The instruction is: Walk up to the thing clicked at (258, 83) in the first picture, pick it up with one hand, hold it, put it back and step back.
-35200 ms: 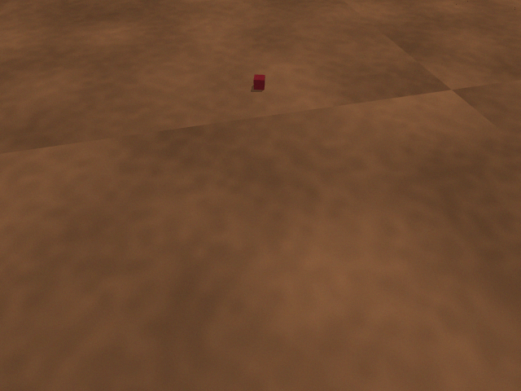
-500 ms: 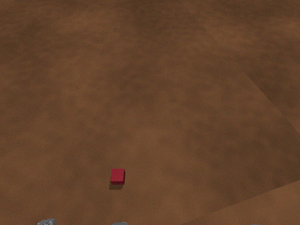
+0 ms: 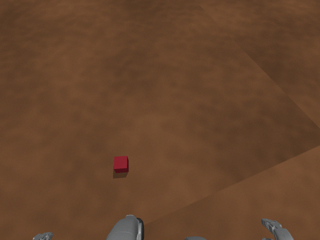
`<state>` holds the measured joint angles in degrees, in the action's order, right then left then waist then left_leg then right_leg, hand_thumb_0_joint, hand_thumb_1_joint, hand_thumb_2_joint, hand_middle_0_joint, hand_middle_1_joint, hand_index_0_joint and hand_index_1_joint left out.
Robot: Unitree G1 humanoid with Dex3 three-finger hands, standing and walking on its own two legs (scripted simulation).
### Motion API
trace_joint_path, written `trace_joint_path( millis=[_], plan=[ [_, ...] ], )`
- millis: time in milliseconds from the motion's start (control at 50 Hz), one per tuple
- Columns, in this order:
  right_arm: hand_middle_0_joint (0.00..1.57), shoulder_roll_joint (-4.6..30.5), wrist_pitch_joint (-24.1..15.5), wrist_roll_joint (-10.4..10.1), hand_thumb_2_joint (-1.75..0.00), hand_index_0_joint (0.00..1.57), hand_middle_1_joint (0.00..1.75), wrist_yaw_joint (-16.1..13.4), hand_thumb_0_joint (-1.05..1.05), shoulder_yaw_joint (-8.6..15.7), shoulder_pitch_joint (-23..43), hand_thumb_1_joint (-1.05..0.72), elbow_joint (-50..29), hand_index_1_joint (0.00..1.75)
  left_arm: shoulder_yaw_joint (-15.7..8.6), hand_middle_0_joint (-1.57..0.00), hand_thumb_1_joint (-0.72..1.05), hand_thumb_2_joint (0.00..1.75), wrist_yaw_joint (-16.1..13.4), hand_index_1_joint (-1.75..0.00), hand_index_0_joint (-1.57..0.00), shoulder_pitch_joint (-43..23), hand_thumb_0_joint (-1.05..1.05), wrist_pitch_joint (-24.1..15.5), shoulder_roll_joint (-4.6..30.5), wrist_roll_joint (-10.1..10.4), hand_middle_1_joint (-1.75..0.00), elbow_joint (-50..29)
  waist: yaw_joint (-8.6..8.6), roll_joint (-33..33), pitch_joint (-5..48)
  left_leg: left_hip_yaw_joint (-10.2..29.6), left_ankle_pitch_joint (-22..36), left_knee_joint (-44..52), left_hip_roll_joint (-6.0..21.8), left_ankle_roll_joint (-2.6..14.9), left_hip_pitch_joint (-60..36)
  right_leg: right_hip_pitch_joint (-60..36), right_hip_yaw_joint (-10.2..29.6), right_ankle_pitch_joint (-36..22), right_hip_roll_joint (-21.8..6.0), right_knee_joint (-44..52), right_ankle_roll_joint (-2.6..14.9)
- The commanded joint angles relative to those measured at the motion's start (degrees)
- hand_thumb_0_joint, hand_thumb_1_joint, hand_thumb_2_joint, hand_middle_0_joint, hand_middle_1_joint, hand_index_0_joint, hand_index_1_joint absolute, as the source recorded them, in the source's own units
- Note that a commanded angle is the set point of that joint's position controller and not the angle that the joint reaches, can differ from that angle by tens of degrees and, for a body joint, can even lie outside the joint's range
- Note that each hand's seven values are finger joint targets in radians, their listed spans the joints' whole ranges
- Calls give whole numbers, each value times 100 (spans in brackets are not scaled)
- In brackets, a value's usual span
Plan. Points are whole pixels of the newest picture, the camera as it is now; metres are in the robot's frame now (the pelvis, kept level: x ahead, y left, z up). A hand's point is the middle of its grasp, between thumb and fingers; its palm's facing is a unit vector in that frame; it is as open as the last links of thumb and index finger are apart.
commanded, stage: step back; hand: left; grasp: from above
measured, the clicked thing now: (121, 164) +0.54 +0.24 -0.71
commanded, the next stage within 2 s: none
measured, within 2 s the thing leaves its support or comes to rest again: neither
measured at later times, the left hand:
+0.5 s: hand out of the picture -0.02 +0.28 -0.13, palm faces +0.07 -0.92 -0.38, open 7.4 cm
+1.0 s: hand out of the picture -0.21 +0.24 -0.12, palm faces +0.05 -0.89 -0.45, open 7.4 cm
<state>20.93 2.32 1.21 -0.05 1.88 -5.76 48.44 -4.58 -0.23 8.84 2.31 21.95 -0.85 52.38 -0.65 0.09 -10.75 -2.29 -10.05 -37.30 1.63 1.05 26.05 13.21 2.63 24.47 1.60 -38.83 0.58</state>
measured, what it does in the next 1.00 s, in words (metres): walks backwards: left foot, then right foot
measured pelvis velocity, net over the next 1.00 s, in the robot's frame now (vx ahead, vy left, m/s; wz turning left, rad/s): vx -0.30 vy -0.04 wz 0.07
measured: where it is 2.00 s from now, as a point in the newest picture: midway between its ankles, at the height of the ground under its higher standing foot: outside the picture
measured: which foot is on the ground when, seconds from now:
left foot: down 0.00-0.02, up 0.04-0.32, down 0.34-0.74, up 0.76-1.00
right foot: down 0.00-0.36, up 0.38-0.70, down 0.72-1.00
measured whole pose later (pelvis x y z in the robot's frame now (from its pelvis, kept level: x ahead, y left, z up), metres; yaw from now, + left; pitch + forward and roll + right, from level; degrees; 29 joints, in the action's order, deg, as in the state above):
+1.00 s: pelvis -0.30 -0.04 +0.01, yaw +4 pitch -2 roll +1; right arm 23.5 3.7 0.5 -1.1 2.7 -12.0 50.3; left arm -4.2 -1.5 9.9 1.9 21.0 -2.2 45.6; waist 0.2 -1.0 -9.7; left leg 5.2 -29.4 -53.6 -4.2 -1.0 21.2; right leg 20.0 -0.7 15.7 -2.2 -37.6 0.8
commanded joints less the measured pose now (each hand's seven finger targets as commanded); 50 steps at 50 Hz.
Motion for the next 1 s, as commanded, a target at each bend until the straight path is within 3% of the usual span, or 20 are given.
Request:
trace_joint_path(
  millis=[0,20,80,160,200,260,300,320,340,360,420,580,680,700,720,740,780,800,900,980],
  plan=[
    [20,1114,-46,-117,-90,20,30,-95,0,373,254,-90,-456,30,-541,-20,90,90,-34,-30,-20,649,0,-148,1894,-124,-30,-425,366,1405,989,482,-1948,-1208,-752,-70,480,68,2657,-636,-2012,2289,1282],
    [20,1298,-22,-55,-90,20,30,-159,0,460,310,-90,-395,30,-564,-20,90,90,-66,-30,-20,212,0,-182,2116,-193,-30,-718,400,1434,681,1066,-2469,-2533,-675,-183,225,973,3325,-1107,-2732,2438,1890],
    [20,1162,-68,-198,-90,20,30,-161,0,385,-473,-90,-75,30,-393,-20,90,90,-131,-30,-20,-647,0,-237,1329,-110,-30,-923,-264,591,835,1294,-1663,-3032,-987,-95,301,194,977,-3427,-1412,1479,1048],
    [20,1147,-94,-136,-90,20,30,-194,0,295,-301,-90,-195,30,-341,-20,90,90,-173,-30,-20,78,0,-213,1145,-137,-30,-999,266,745,1067,966,-1897,-2472,-851,-246,544,-919,894,-4073,-1442,1069,1135],
    [20,1138,-112,-110,-90,20,30,-192,0,297,-216,-90,-301,30,-368,-20,90,90,-231,-30,-20,209,0,-185,1223,-116,-30,-1044,356,892,1175,845,-2014,-1562,-494,-201,390,-1266,1075,-4282,-1696,909,1248],
    [20,1060,-159,-59,-90,20,30,-151,0,329,-525,-90,-227,30,-320,-20,90,90,-205,-30,-20,164,0,-120,1303,-42,-30,-1114,240,1032,1437,429,-1532,144,-343,-49,-409,-1253,904,-4488,-1528,433,1055],
    [20,1136,-209,-6,-90,20,30,-133,0,419,-821,-90,-77,30,-266,-20,90,90,-157,-30,-20,57,0,-54,1286,35,-30,-1188,35,729,1520,362,234,1415,-237,3,-1374,-564,659,-3825,-1230,19,691],
    [20,1498,-233,84,-90,20,30,-137,0,527,-671,-90,-187,30,-214,-20,90,90,-139,-30,-20,194,0,-32,1091,56,-30,-1266,119,-12,1567,1540,1320,1390,582,294,-1908,359,483,-2554,-733,-410,348],
    [20,2070,-220,37,-90,20,30,-75,0,609,-394,-90,-301,30,-190,-20,90,90,-156,-30,-20,60,0,-41,955,100,-30,-1318,63,-1237,1470,2722,2168,1506,1631,1062,-1774,1069,-108,-139,289,-1163,86],
    [20,2192,-224,38,-90,20,30,-64,0,649,-536,-90,-295,30,-306,-20,90,90,-232,-30,-20,-326,0,-24,1128,27,-30,-1262,-327,-1378,1432,3335,2395,1649,2131,1682,-1204,966,486,1488,393,-2347,48],
    [20,1479,-219,59,-90,20,30,-144,0,450,-3,-90,-367,30,-290,-20,90,90,-221,-30,-20,117,0,-12,1041,100,-30,-1037,162,-583,1272,1764,2598,1157,1307,1187,-1691,1578,901,751,388,-3258,129],
    [20,1528,-190,63,-90,20,30,-150,0,492,-216,-90,-565,30,-328,-20,90,90,-102,-30,-20,326,0,-76,1024,8,-30,-946,-98,-991,1303,1602,1682,1118,1411,1433,-1849,1065,258,540,96,-1657,-228],
    [20,1562,-13,-33,-90,20,30,-119,0,482,117,-90,-627,30,-365,-20,90,90,-49,-30,-20,1211,0,-170,1000,-73,-30,-464,269,-1027,1705,1177,464,423,898,647,-842,-667,-219,-966,-82,1517,84],
    [20,1267,5,-61,-90,20,30,-102,0,397,-40,-90,-620,30,-448,-20,90,90,-52,-30,-20,1049,0,-220,1327,-183,-30,-541,167,-65,1421,997,-699,-271,316,276,221,-883,978,-580,-684,1754,270],
    [20,1000,-27,-111,-90,20,30,-142,0,351,241,-90,-808,30,-624,-20,90,90,-43,-30,-20,702,0,-204,2055,-155,-30,-785,351,1525,1097,649,-2178,-1436,-806,-105,821,-28,2629,-918,-2057,2148,1107],
    [20,1282,7,-70,-90,20,30,-207,0,454,331,-90,-736,30,-634,-20,90,90,-74,-30,-20,354,0,-204,2271,-182,-30,-972,495,1568,778,1263,-2522,-2718,-575,-211,364,1175,3373,-1008,-2813,2408,1798],
    [20,1303,5,-129,-90,20,30,-187,0,457,-168,-90,-425,30,-419,-20,90,90,-130,-30,-20,-409,0,-234,1562,-109,-30,-1095,-90,417,589,1510,-1841,-3370,-833,-113,208,1128,1537,-2126,-1787,1766,1224],
    [20,1257,-15,-163,-90,20,30,-186,0,435,-363,-90,-347,30,-421,-20,90,90,-146,-30,-20,-596,0,-224,1470,-164,-30,-1132,-174,640,690,1270,-1654,-3397,-893,-135,159,971,1103,-2288,-1542,1601,1051],
    [20,1116,-80,-58,-90,20,30,-184,0,336,-269,-90,-453,30,-405,-20,90,90,-238,-30,-20,184,0,-186,1338,-186,-30,-1095,364,870,1138,917,-2043,-2076,-565,-275,431,-794,954,-3504,-1622,991,1146],
    [20,1099,-97,-1,-90,20,30,-140,0,386,-616,-90,-300,30,-346,-20,90,90,-229,-30,-20,80,0,-91,1418,-88,-30,-1156,265,1072,1378,337,-1676,-66,-352,-116,-496,-795,919,-3618,-1603,604,1035]
  ],
)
